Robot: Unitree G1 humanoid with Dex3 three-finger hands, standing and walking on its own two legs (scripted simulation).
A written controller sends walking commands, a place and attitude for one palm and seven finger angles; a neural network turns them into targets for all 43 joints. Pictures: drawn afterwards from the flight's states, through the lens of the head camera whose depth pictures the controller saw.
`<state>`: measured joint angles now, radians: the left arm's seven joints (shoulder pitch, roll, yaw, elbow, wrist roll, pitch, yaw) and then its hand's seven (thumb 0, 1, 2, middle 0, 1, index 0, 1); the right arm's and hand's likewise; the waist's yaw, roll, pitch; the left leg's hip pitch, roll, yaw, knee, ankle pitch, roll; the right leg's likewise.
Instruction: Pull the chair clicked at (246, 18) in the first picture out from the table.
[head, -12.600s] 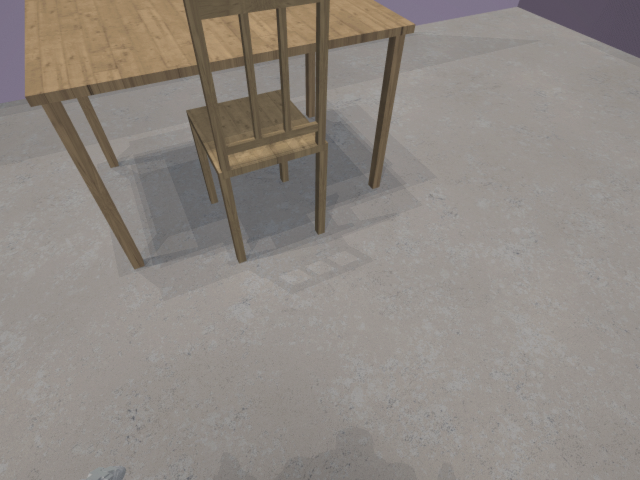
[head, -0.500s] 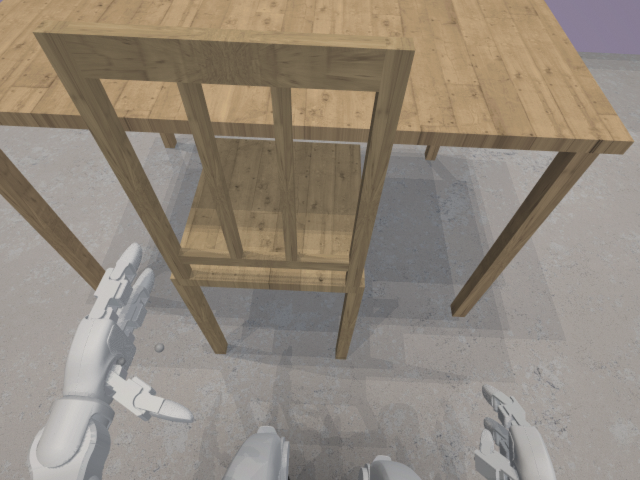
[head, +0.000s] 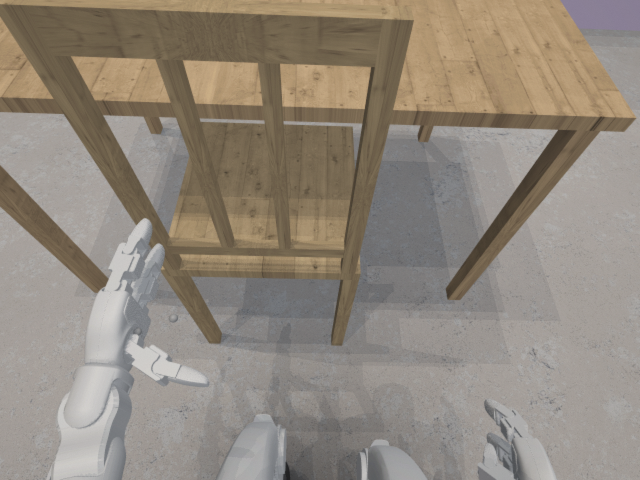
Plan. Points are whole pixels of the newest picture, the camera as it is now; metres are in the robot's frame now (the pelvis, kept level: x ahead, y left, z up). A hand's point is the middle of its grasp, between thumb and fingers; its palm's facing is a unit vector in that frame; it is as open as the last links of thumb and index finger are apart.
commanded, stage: aim the fingers beside a spindle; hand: left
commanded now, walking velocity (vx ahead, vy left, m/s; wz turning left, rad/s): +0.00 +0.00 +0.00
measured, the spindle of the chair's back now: (206, 174) +0.50 +0.18 +0.05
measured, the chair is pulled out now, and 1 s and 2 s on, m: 0.00 0.00 0.00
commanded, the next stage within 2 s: push the fingers through the gap in 1.26 s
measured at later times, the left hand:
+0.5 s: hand (199, 298) +0.33 +0.17 +0.01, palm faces +0.01 -1.00 -0.02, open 16.9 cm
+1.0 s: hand (212, 294) +0.34 +0.15 +0.00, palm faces +0.02 -1.00 -0.03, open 16.9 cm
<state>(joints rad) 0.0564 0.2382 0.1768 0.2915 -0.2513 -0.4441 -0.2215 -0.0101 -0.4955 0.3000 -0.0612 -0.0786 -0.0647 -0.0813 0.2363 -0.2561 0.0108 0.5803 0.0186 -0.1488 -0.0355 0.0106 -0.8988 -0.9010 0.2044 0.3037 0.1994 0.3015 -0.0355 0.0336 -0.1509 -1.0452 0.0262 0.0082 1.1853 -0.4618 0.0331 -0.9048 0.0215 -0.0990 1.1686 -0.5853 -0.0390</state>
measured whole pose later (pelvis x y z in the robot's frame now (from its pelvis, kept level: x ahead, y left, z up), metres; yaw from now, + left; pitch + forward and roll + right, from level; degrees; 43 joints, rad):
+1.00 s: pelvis +0.00 +0.00 -0.02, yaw -1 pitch +21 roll -2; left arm -0.13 0.20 0.13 0.45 -0.17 -0.49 -0.09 -0.01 -0.49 0.30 -0.06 -0.08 -0.07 -0.08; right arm 0.24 -0.25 0.01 0.58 0.01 -0.03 0.00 0.01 -0.90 -0.90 0.20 0.30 0.20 0.30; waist -0.05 0.03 -0.17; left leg -1.15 0.03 0.02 1.26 -0.49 0.03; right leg -1.02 0.02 -0.09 1.26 -0.62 -0.05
